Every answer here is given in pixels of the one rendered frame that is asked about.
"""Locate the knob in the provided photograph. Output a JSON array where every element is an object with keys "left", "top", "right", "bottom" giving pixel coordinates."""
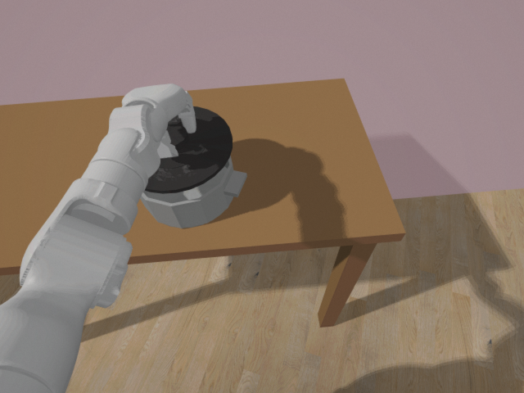
[{"left": 166, "top": 124, "right": 189, "bottom": 151}]

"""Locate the table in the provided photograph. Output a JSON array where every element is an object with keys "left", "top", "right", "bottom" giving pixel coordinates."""
[{"left": 0, "top": 79, "right": 406, "bottom": 328}]

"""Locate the left robot hand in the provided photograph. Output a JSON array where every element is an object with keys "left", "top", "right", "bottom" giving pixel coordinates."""
[{"left": 122, "top": 84, "right": 197, "bottom": 159}]

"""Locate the left robot upper arm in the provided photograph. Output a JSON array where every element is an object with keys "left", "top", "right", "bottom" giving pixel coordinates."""
[{"left": 0, "top": 215, "right": 133, "bottom": 393}]

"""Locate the left robot forearm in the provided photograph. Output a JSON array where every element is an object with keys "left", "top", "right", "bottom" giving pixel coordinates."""
[{"left": 20, "top": 97, "right": 168, "bottom": 286}]

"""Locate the lid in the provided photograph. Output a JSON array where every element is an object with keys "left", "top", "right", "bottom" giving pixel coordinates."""
[{"left": 145, "top": 106, "right": 233, "bottom": 194}]

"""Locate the pot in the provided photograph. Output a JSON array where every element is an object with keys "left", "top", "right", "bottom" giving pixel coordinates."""
[{"left": 140, "top": 155, "right": 247, "bottom": 228}]

